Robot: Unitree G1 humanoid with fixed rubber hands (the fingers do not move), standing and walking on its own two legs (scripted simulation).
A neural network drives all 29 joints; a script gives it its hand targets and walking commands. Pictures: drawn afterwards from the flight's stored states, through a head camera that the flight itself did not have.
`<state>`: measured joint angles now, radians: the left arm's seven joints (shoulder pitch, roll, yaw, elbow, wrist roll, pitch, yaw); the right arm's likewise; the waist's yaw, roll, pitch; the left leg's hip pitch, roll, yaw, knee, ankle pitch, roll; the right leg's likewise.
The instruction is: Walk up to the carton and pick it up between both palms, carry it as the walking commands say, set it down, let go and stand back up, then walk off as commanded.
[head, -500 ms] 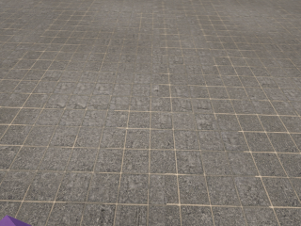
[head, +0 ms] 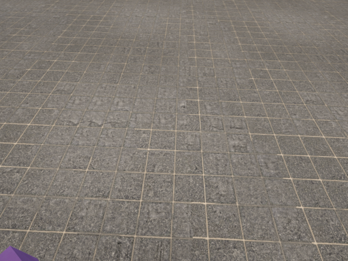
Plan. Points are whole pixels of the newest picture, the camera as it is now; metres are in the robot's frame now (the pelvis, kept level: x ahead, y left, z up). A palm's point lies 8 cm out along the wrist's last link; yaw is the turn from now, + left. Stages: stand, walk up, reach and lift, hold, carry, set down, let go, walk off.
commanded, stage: stand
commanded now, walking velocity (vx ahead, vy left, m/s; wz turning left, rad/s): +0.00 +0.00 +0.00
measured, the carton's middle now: out of the picture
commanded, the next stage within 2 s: walk off in 0.76 s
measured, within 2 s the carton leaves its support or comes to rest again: neither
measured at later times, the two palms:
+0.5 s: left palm out of the picture +0.09 +0.29 -0.12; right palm out of the picture +0.09 -0.31 -0.11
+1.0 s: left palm out of the picture +0.09 +0.29 -0.12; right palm out of the picture +0.10 -0.31 -0.11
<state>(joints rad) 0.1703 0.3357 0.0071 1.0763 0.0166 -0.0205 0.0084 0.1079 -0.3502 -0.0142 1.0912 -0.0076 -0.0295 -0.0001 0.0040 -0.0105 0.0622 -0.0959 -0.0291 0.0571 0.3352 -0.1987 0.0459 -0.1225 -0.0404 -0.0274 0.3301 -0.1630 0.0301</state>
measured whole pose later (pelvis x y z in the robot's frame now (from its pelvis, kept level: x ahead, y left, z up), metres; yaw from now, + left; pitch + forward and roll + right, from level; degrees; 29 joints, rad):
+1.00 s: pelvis +0.01 -0.01 +0.00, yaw +0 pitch -1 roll +0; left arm 0.11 0.36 0.00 1.08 0.02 -0.02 0.00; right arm 0.08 -0.37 0.01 1.12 0.00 -0.03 0.00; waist 0.01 -0.01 0.04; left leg -0.08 -0.02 0.05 0.29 -0.19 0.03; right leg -0.12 -0.03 -0.03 0.31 -0.17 0.02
